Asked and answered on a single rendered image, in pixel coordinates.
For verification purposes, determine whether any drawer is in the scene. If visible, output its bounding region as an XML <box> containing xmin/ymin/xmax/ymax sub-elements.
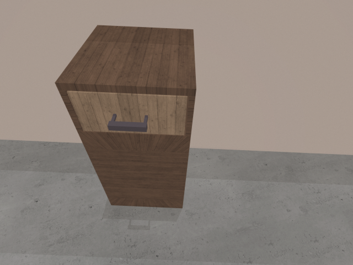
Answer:
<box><xmin>67</xmin><ymin>91</ymin><xmax>188</xmax><ymax>135</ymax></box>

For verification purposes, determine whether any handle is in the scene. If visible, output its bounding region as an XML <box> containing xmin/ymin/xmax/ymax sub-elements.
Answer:
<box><xmin>108</xmin><ymin>114</ymin><xmax>148</xmax><ymax>132</ymax></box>

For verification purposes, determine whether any cabinet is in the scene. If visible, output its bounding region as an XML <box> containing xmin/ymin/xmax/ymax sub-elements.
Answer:
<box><xmin>55</xmin><ymin>25</ymin><xmax>196</xmax><ymax>208</ymax></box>

